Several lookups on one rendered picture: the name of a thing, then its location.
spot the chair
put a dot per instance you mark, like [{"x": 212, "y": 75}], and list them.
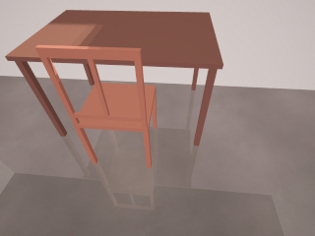
[{"x": 109, "y": 106}]

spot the table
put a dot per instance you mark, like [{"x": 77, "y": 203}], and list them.
[{"x": 166, "y": 39}]

